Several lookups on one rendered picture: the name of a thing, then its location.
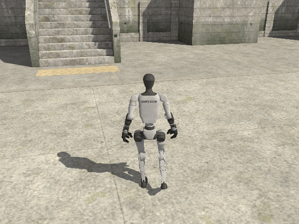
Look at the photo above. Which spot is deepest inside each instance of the robot left hand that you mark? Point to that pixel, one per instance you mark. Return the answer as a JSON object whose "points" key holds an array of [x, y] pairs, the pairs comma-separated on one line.
{"points": [[126, 135]]}

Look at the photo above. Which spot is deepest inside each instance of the robot right upper arm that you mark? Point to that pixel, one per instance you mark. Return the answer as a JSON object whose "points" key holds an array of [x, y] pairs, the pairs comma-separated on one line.
{"points": [[166, 106]]}

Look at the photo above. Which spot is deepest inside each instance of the left robot forearm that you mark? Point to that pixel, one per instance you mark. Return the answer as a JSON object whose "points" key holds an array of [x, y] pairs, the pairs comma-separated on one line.
{"points": [[126, 125]]}

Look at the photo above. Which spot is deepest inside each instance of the left robot shin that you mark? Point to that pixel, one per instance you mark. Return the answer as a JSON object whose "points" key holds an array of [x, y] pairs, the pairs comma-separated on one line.
{"points": [[142, 167]]}

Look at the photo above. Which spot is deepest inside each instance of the right robot forearm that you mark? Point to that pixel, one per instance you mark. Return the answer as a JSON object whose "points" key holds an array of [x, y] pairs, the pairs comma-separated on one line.
{"points": [[172, 123]]}

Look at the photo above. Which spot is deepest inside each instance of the right robot shin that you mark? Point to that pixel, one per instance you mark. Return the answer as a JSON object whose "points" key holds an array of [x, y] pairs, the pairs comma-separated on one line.
{"points": [[162, 166]]}

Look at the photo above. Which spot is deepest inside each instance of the robot right hand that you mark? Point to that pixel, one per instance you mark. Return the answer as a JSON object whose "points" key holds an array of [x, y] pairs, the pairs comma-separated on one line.
{"points": [[173, 132]]}

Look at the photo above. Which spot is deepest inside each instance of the robot left upper arm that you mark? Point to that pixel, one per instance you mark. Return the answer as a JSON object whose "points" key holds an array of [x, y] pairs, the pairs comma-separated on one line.
{"points": [[132, 105]]}

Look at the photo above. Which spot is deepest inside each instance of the robot shin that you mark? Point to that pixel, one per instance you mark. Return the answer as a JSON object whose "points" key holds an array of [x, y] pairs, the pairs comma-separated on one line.
{"points": [[142, 167], [162, 166]]}

